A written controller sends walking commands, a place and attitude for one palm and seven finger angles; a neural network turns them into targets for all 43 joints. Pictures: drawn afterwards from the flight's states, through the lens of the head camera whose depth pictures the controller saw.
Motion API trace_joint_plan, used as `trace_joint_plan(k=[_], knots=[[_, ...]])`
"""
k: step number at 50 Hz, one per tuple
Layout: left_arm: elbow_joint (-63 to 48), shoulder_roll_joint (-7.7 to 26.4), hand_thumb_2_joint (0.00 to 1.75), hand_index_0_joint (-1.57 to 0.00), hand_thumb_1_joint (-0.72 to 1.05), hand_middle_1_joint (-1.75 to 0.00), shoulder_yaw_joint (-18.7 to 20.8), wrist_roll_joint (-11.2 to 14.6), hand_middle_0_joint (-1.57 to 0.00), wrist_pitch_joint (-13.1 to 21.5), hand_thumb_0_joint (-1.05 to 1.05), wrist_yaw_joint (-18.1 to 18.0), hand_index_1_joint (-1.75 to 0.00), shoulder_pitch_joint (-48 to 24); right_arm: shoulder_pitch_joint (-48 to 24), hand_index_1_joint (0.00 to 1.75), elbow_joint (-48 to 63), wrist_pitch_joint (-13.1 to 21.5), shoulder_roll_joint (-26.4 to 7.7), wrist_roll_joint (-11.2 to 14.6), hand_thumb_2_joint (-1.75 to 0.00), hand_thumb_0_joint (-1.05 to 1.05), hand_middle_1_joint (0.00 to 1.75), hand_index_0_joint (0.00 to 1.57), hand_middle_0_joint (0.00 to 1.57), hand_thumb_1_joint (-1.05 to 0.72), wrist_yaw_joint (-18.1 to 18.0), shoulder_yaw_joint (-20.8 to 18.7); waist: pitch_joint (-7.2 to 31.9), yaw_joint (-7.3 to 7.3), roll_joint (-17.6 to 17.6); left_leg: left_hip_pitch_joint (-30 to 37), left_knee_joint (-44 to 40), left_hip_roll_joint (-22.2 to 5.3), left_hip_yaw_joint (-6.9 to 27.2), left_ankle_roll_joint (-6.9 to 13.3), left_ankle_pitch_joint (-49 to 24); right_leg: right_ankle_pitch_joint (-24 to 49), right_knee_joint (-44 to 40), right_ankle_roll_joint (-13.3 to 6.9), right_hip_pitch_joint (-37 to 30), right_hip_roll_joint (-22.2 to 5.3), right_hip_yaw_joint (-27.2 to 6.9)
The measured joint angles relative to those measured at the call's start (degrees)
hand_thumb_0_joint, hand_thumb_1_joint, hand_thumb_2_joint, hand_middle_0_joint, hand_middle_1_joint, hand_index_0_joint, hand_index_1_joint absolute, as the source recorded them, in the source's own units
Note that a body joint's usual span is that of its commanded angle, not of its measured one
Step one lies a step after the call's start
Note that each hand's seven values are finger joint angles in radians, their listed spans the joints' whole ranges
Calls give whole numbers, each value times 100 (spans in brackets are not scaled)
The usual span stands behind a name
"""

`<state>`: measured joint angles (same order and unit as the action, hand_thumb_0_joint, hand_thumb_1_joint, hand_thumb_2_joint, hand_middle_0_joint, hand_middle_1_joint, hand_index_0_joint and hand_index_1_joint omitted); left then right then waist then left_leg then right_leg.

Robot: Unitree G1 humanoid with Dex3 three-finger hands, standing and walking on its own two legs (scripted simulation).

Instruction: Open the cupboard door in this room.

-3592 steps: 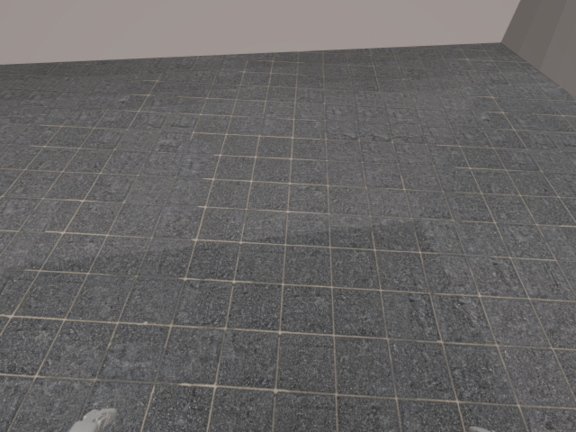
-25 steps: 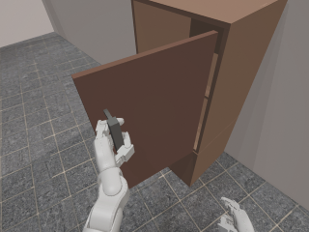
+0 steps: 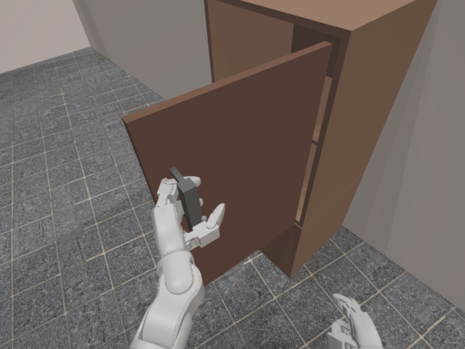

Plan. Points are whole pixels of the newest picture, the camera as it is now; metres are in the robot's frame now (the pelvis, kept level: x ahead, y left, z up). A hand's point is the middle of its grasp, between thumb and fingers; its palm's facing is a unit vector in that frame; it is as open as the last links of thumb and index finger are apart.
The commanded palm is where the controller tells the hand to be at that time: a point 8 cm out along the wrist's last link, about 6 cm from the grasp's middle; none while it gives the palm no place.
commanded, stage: open thumb and fingers to let go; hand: left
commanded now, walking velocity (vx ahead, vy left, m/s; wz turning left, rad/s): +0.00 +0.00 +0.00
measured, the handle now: (186, 201) +0.34 +0.11 +0.10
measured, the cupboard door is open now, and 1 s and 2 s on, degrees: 84 86 86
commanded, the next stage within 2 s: slide the hand sideways off the handle in 0.50 s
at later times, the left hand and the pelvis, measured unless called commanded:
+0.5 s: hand (204, 216) +0.30 +0.07 +0.10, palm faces +0.34 -0.94 -0.03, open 14.5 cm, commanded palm +0.26 +0.10 +0.09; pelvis -0.02 +0.02 +0.00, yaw +0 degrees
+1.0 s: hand (204, 239) +0.26 +0.07 +0.10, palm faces -0.10 -0.99 +0.00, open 16.1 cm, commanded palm +0.23 +0.13 +0.09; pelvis -0.03 +0.02 +0.00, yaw -1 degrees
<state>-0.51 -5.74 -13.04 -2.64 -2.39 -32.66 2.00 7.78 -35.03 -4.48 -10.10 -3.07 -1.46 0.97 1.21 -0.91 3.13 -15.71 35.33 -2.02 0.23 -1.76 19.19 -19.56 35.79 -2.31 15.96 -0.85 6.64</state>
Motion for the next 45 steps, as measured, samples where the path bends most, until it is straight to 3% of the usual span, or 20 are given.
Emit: trace_joint_plan(k=[8,13,20,31,33,36,40,42,45], knots=[[254,-25,44,-35,-18,-123,-90,-60,-33,10,0,-113,-123,-267,-22,30,-45,5,18,10,-90,1,30,20,21,-91,25,18,-31,-8,-35,-70,104,36,-25,61,8,42,37,52,44,-38,-27],[364,-39,36,-32,-37,-115,-154,-88,-30,-35,-1,-203,-115,-414,-4,30,-65,-6,35,19,-90,1,30,20,21,-91,71,10,-25,-9,-62,-139,168,61,-57,96,14,57,90,83,117,-66,-61],[622,-95,31,-27,-47,-90,-205,-123,-27,-63,-1,-351,-91,-754,-39,30,-155,-21,51,30,-90,1,30,20,21,-91,93,28,-81,-17,-85,-251,254,95,-63,130,4,75,162,110,220,-103,-70],[765,-141,30,-39,-50,-66,-168,-94,-43,-127,-2,-334,-73,-962,-40,30,-210,12,71,32,-90,1,30,20,21,-91,139,30,-48,-98,-82,-401,324,122,-38,139,-33,98,238,114,359,-134,-48],[699,-58,30,-37,-50,-63,-127,-212,-42,-20,-2,61,-70,-850,9,30,-146,28,69,61,-90,1,30,20,21,-91,145,48,-65,-103,-121,-401,311,145,-38,144,-49,89,273,111,377,-158,-49],[622,360,30,-28,-50,-54,-135,-155,-37,356,-2,1153,-60,-661,199,30,34,106,17,136,-90,1,30,20,21,-91,67,78,-76,-144,-135,-403,318,169,-26,151,-65,70,324,106,391,-184,-39],[629,879,30,-18,-50,-44,-153,309,-28,664,-2,2411,-47,-604,364,30,132,308,-139,287,-90,1,30,20,21,-91,-73,152,-133,-134,-25,-353,365,182,3,161,-52,64,337,115,311,-196,-11],[630,933,30,-15,-50,-40,-97,610,-25,646,-2,2747,-42,-587,381,30,119,412,-188,346,-90,1,30,20,21,-91,-131,192,-142,-112,16,-303,335,177,-16,165,-64,90,299,129,268,-190,-31],[597,850,30,-16,-50,-36,39,845,-21,569,-2,2868,-39,-506,378,30,99,542,-191,391,-90,1,30,20,20,-91,-156,240,-129,-75,-3,-217,223,164,-77,161,-111,143,220,136,224,-173,-91]])
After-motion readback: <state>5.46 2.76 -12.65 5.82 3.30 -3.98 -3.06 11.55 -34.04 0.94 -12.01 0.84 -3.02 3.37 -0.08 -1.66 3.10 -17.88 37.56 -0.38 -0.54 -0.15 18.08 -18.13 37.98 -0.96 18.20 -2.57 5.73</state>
